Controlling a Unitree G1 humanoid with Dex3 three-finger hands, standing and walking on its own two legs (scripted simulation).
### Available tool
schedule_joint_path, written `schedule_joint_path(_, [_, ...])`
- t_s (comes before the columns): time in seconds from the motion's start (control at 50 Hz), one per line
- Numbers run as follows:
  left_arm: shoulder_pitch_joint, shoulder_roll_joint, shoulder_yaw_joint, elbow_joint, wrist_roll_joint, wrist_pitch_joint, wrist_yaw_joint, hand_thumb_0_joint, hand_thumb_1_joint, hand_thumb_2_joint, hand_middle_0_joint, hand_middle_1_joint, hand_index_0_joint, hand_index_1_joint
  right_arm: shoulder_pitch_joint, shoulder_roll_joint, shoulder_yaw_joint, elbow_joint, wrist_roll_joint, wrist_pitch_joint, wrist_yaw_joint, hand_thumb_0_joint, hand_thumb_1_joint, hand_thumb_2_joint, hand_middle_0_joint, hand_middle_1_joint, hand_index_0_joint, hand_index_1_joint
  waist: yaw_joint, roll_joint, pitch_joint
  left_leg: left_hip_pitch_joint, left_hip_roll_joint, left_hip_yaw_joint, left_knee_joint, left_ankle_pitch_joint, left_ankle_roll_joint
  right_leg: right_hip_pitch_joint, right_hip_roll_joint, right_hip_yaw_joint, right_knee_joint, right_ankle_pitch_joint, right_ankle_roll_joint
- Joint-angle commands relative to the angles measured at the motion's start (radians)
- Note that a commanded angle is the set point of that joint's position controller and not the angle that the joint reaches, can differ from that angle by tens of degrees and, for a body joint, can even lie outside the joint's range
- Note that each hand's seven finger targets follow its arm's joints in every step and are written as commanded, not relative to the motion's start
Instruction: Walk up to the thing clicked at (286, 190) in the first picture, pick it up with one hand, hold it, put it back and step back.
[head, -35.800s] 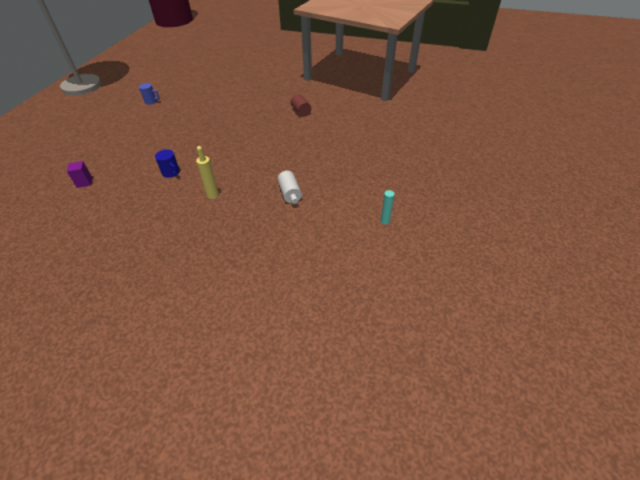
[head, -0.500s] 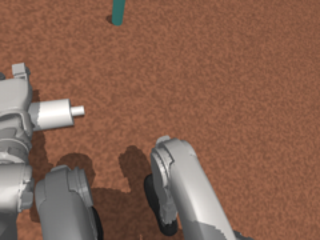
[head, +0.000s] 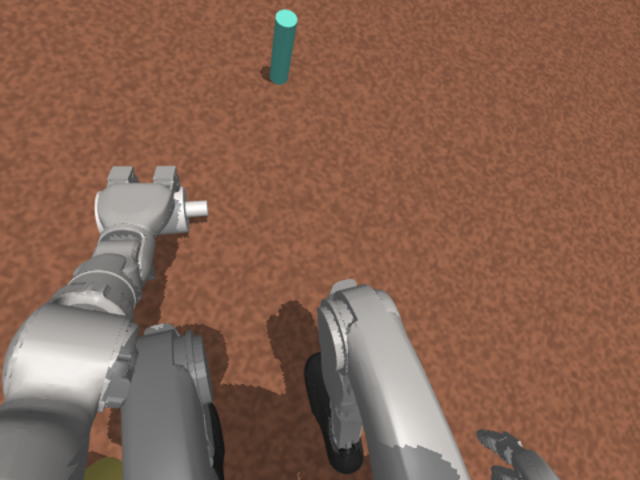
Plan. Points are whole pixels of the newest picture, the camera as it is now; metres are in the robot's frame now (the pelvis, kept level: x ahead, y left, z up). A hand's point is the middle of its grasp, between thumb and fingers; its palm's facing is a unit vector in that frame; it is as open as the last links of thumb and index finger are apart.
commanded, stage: home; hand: left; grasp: from above
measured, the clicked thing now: (156, 211) +0.56 +0.15 -0.32
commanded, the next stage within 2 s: none
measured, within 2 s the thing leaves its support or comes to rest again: rests again in 0.04 s
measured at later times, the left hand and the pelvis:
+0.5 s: hand (45, 254) +0.43 +0.22 -0.06, palm faces -0.39 -0.39 -0.83, open 9.7 cm; pelvis +0.02 +0.02 +0.07, yaw +0 degrees
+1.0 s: hand out of the picture +0.27 +0.19 +0.16, palm faces -0.07 -0.92 -0.39, open 7.4 cm; pelvis +0.04 +0.01 +0.25, yaw +3 degrees
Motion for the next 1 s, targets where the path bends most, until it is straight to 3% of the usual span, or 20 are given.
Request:
schedule_joint_path(0.0, [-0.386, 0.287, 0.090, -0.143, -0.009, 0.029, 0.134, 0.000, -0.537, 1.018, -0.073, -1.002, -0.069, -1.006, 0.168, -0.184, -0.050, -0.022, -0.007, -0.031, 0.000, 0.000, -0.902, -0.900, 0.200, 0.300, 0.199, 0.300, 0.038, 0.222, -0.697, 0.364, -0.031, 0.087, -0.211, 0.077, 0.052, 0.442, 0.027, 0.000, -0.240, 0.056, -0.024])
schedule_joint_path(0.06, [-0.418, 0.313, 0.119, -0.166, -0.025, 0.036, 0.153, 0.000, -0.377, 0.908, -0.233, -0.839, -0.220, -0.842, 0.179, -0.186, -0.060, -0.002, -0.022, -0.039, 0.014, 0.000, -0.882, -0.895, 0.200, 0.300, 0.199, 0.300, 0.021, 0.233, -0.726, 0.389, -0.022, 0.083, -0.181, 0.092, 0.052, 0.435, 0.024, -0.014, -0.214, 0.085, -0.023])
schedule_joint_path(0.08, [-0.431, 0.324, 0.136, -0.227, -0.047, 0.035, 0.149, 0.000, -0.297, 0.988, -0.263, -0.759, -0.235, -0.762, 0.194, -0.186, -0.067, 0.003, -0.021, -0.038, 0.017, 0.000, -0.881, -0.894, 0.200, 0.300, 0.199, 0.300, 0.026, 0.269, -0.771, 0.408, -0.021, 0.084, -0.187, 0.110, 0.049, 0.469, 0.024, -0.013, -0.214, 0.104, -0.023])
schedule_joint_path(0.1, [-0.412, 0.333, 0.151, -0.255, -0.067, 0.037, 0.143, 0.000, -0.377, 0.935, -0.183, -0.839, -0.168, -0.842, 0.205, -0.177, -0.073, 0.005, -0.022, -0.034, 0.023, 0.000, -0.900, -0.898, 0.200, 0.300, 0.200, 0.300, 0.041, 0.286, -0.808, 0.434, -0.019, 0.087, -0.187, 0.133, 0.047, 0.503, 0.021, -0.010, -0.215, 0.125, -0.024])
schedule_joint_path(0.12, [-0.406, 0.331, 0.157, -0.277, -0.095, 0.037, 0.131, 0.000, -0.297, 0.942, -0.252, -0.759, -0.226, -0.762, 0.212, -0.174, -0.081, 0.011, -0.024, -0.036, 0.027, 0.000, -0.882, -0.895, 0.200, 0.300, 0.199, 0.300, 0.034, 0.266, -0.833, 0.454, -0.016, 0.080, -0.179, 0.141, 0.050, 0.509, 0.019, -0.019, -0.214, 0.134, -0.021])
schedule_joint_path(0.18, [-0.294, 0.275, 0.139, -0.350, -0.155, 0.044, 0.075, 0.000, -0.064, 1.012, -0.264, -0.696, -0.238, -0.720, 0.239, -0.167, -0.110, 0.023, -0.011, -0.027, 0.033, 0.000, -0.883, -0.895, 0.200, 0.300, 0.199, 0.300, 0.056, 0.268, -0.909, 0.515, -0.015, 0.079, -0.210, 0.189, 0.048, 0.579, 0.019, -0.033, -0.232, 0.199, -0.020])
schedule_joint_path(0.22, [-0.268, 0.267, 0.138, -0.396, -0.198, 0.049, 0.027, 0.000, 0.007, 1.037, -0.268, -0.694, -0.242, -0.718, 0.267, -0.179, -0.137, 0.032, 0.004, -0.020, 0.034, 0.000, -0.883, -0.895, 0.200, 0.299, 0.199, 0.299, 0.067, 0.263, -0.916, 0.551, -0.014, 0.067, -0.236, 0.203, 0.045, 0.571, 0.017, -0.045, -0.239, 0.208, -0.025])
schedule_joint_path(0.24, [-0.192, 0.219, 0.116, -0.356, -0.221, 0.056, -0.003, 0.000, 0.045, 1.029, -0.264, -0.676, -0.240, -0.698, 0.269, -0.176, -0.143, 0.034, 0.012, -0.014, 0.035, 0.000, -0.884, -0.895, 0.200, 0.299, 0.199, 0.299, 0.073, 0.233, -0.890, 0.551, -0.014, 0.065, -0.249, 0.204, 0.045, 0.583, 0.019, -0.047, -0.253, 0.209, -0.027])
schedule_joint_path(0.26, [-0.180, 0.262, 0.146, -0.476, -0.249, 0.056, -0.025, 0.000, 0.094, 1.054, -0.268, -0.681, -0.244, -0.703, 0.288, -0.193, -0.161, 0.027, 0.028, -0.003, 0.027, 0.000, -0.884, -0.895, 0.200, 0.299, 0.199, 0.299, 0.101, 0.257, -0.940, 0.576, -0.018, 0.063, -0.277, 0.247, 0.044, 0.607, 0.017, -0.042, -0.267, 0.243, -0.028])
schedule_joint_path(0.28, [-0.094, 0.260, 0.162, -0.472, -0.270, 0.067, -0.049, 0.000, 0.117, 1.050, -0.266, -0.671, -0.243, -0.692, 0.294, -0.189, -0.166, 0.008, 0.039, 0.007, 0.026, 0.000, -0.885, -0.895, 0.200, 0.299, 0.199, 0.299, 0.110, 0.228, -0.923, 0.582, -0.018, 0.061, -0.293, 0.278, 0.043, 0.649, 0.017, -0.040, -0.281, 0.273, -0.027])
schedule_joint_path(0.32, [0.056, 0.136, 0.081, -0.507, -0.348, 0.090, -0.112, 0.000, 0.277, 1.027, -0.255, -0.600, -0.236, -0.617, 0.267, -0.181, -0.167, -0.012, 0.061, 0.025, 0.021, 0.000, -0.888, -0.896, 0.200, 0.299, 0.199, 0.299, 0.113, 0.148, -0.807, 0.555, -0.018, 0.055, -0.340, 0.243, 0.048, 0.642, 0.022, -0.034, -0.338, 0.243, -0.025])
schedule_joint_path(0.34, [0.058, 0.173, 0.122, -0.611, -0.387, 0.092, -0.134, 0.000, 0.357, 1.022, -0.250, -0.567, -0.233, -0.581, 0.254, -0.196, -0.174, -0.043, 0.072, 0.032, 0.011, 0.000, -0.890, -0.896, 0.200, 0.299, 0.199, 0.299, 0.115, 0.126, -0.795, 0.554, -0.017, 0.028, -0.380, 0.213, 0.048, 0.632, 0.019, -0.038, -0.354, 0.216, -0.026])
schedule_joint_path(0.4, [0.196, 0.142, 0.088, -0.796, -0.485, 0.113, -0.217, 0.000, 0.564, 1.025, -0.243, -0.509, -0.231, -0.520, 0.209, -0.194, -0.172, -0.102, 0.101, 0.055, -0.011, 0.000, -0.892, -0.897, 0.200, 0.299, 0.199, 0.299, 0.155, 0.117, -0.722, 0.620, -0.013, 0.003, -0.465, 0.178, 0.040, 0.656, 0.019, -0.032, -0.425, 0.172, -0.035])
schedule_joint_path(0.5, [0.378, 0.120, 0.119, -1.026, -0.615, 0.124, -0.282, 0.000, 0.918, 0.952, -0.212, -0.336, -0.210, -0.338, 0.135, -0.154, -0.160, -0.161, 0.127, 0.065, -0.062, 0.000, -0.899, -0.899, 0.200, 0.300, 0.200, 0.300, 0.183, 0.034, -0.644, 0.693, -0.011, -0.012, -0.570, 0.144, 0.043, 0.761, 0.011, -0.008, -0.541, 0.142, -0.026])
schedule_joint_path(0.62, [0.512, 0.053, 0.109, -1.188, -0.703, 0.135, -0.260, 0.000, 0.900, 0.900, -0.200, -0.299, -0.200, -0.299, 0.051, -0.105, -0.143, -0.192, 0.149, 0.034, -0.112, 0.000, -0.899, -0.900, 0.200, 0.300, 0.200, 0.300, 0.205, 0.133, -0.586, 0.848, -0.003, 0.000, -0.726, 0.056, 0.034, 0.820, 0.007, 0.019, -0.654, 0.068, -0.022])
schedule_joint_path(0.66, [0.575, 0.011, 0.081, -1.227, -0.750, 0.153, -0.258, 0.000, 0.900, 0.900, -0.200, -0.299, -0.200, -0.299, 0.024, -0.104, -0.139, -0.200, 0.154, 0.019, -0.130, 0.000, -0.899, -0.900, 0.200, 0.300, 0.200, 0.300, 0.202, 0.157, -0.545, 0.917, 0.001, -0.018, -0.795, 0.009, 0.028, 0.823, 0.005, 0.015, -0.696, 0.036, -0.020])
schedule_joint_path(0.76, [0.755, -0.006, 0.095, -1.332, -0.915, 0.224, -0.273, 0.000, 0.900, 0.902, -0.200, -0.300, -0.200, -0.300, -0.037, -0.089, -0.116, -0.245, 0.167, -0.003, -0.172, 0.000, -0.899, -0.900, 0.200, 0.300, 0.200, 0.300, 0.213, 0.115, -0.490, 1.039, 0.001, -0.040, -0.936, -0.067, 0.033, 0.956, 0.011, 0.019, -0.832, -0.018, -0.011])
schedule_joint_path(0.8, [0.787, -0.023, 0.080, -1.391, -0.981, 0.250, -0.283, 0.000, 0.900, 0.900, -0.200, -0.300, -0.200, -0.300, -0.049, -0.082, -0.105, -0.256, 0.169, -0.012, -0.189, 0.000, -0.900, -0.900, 0.200, 0.300, 0.200, 0.300, 0.199, 0.095, -0.460, 1.064, -0.003, -0.027, -0.968, -0.070, 0.039, 1.004, 0.015, 0.028, -0.898, -0.028, -0.009])
schedule_joint_path(0.88, [0.942, -0.016, 0.118, -1.453, -1.098, 0.289, -0.298, 0.000, 0.900, 0.900, -0.200, -0.300, -0.200, -0.300, -0.048, -0.060, -0.087, -0.286, 0.173, -0.030, -0.217, 0.000, -0.901, -0.900, 0.200, 0.300, 0.200, 0.300, 0.200, 0.046, -0.374, 1.109, -0.005, -0.005, -1.041, -0.029, 0.047, 1.147, 0.015, 0.051, -1.017, -0.028, -0.005])
schedule_joint_path(0.98, [1.076, -0.044, 0.148, -1.532, -1.176, 0.323, -0.309, 0.000, 0.900, 0.900, -0.200, -0.301, -0.200, -0.301, -0.006, -0.033, -0.068, -0.312, 0.178, -0.055, -0.246, 0.000, -0.901, -0.899, 0.199, 0.299, 0.200, 0.299, 0.203, 0.047, -0.315, 1.241, -0.001, -0.002, -1.150, 0.060, 0.048, 1.289, 0.012, 0.049, -1.134, 0.048, -0.004])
